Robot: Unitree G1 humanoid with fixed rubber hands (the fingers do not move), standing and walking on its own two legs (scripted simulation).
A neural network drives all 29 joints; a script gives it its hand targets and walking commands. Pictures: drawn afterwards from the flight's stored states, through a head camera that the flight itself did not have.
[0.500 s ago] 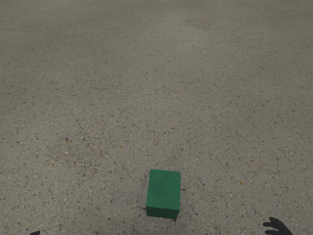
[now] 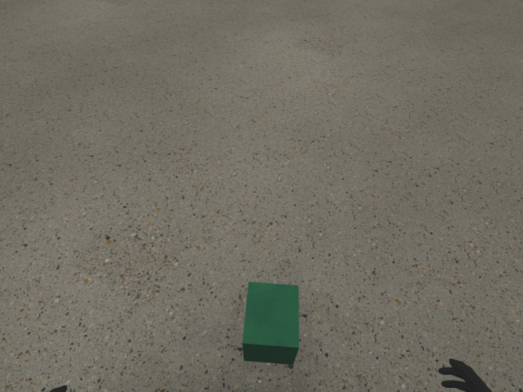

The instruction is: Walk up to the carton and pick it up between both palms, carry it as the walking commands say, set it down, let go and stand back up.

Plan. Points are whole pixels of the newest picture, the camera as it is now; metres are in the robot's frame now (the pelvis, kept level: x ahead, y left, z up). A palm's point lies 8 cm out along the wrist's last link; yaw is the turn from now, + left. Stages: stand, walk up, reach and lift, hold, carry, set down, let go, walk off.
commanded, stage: walk up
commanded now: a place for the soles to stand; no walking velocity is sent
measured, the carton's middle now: (270, 323) +0.45 -0.04 -0.66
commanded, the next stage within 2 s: none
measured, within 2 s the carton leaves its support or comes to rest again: neither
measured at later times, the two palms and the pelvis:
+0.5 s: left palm out of the picture +0.09 +0.32 -0.08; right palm out of the picture +0.11 -0.33 -0.08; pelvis +0.00 +0.00 +0.00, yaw -1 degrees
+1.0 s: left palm out of the picture +0.09 +0.33 -0.08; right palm out of the picture +0.10 -0.33 -0.08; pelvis +0.00 +0.00 +0.00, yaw -2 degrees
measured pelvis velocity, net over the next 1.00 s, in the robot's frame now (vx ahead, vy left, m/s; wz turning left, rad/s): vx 0.00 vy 0.00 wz -0.04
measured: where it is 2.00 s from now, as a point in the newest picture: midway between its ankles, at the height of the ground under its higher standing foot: outside the picture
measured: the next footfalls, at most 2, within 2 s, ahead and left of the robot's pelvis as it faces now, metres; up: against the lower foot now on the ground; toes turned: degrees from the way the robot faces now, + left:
none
